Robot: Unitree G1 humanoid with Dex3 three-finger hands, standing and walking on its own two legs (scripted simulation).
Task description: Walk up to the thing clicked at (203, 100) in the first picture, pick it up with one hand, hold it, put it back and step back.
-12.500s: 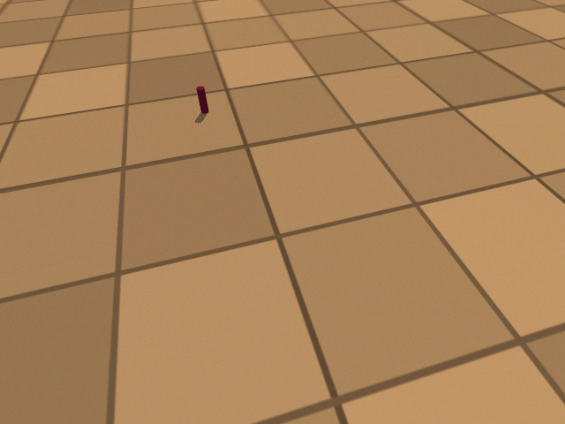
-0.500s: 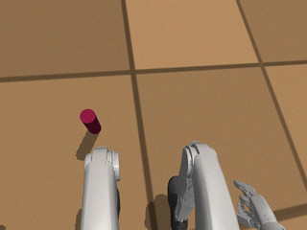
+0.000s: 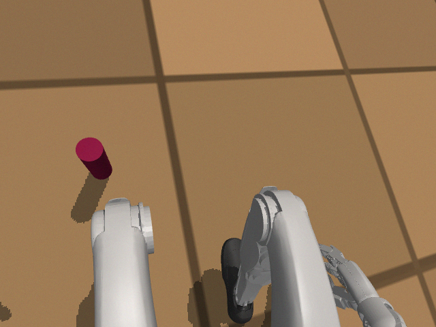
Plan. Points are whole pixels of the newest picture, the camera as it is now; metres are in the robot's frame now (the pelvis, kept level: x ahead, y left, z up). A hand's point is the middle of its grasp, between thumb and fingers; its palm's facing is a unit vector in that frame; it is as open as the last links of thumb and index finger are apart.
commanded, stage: approach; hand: left
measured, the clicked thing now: (96, 161) +0.44 +0.23 -0.26
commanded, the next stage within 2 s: close in in 0.16 s
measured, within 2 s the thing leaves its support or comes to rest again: neither
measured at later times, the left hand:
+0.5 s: hand (64, 173) +0.40 +0.28 -0.22, palm faces +0.11 -0.99 +0.06, open 17.6 cm
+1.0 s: hand (92, 167) +0.42 +0.23 -0.23, palm faces +0.11 -0.99 +0.02, open 17.0 cm
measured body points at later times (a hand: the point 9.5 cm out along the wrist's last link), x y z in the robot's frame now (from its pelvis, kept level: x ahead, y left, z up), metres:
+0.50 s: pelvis -0.01 +0.01 -0.06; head +0.22 +0.17 +0.29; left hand +0.39 +0.33 -0.22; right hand +0.17 -0.24 -0.09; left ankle +0.08 +0.13 -0.31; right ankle +0.12 -0.13 -0.31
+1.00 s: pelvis -0.02 +0.02 -0.06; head +0.21 +0.20 +0.28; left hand +0.41 +0.29 -0.23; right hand +0.11 -0.24 -0.08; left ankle +0.08 +0.13 -0.31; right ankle +0.12 -0.13 -0.31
